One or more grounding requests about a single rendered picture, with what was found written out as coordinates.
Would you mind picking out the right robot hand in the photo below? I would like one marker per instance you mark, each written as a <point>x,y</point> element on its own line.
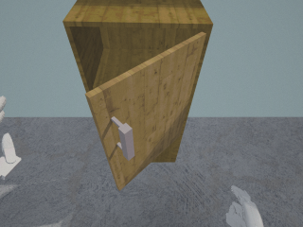
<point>247,215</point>

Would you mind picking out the handle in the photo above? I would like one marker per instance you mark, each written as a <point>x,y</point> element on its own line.
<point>126,139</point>

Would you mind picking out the left robot hand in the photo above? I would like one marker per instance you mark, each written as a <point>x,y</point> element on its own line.
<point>9,161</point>

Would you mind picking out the cupboard door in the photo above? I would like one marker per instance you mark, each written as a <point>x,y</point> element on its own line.
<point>152,98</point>

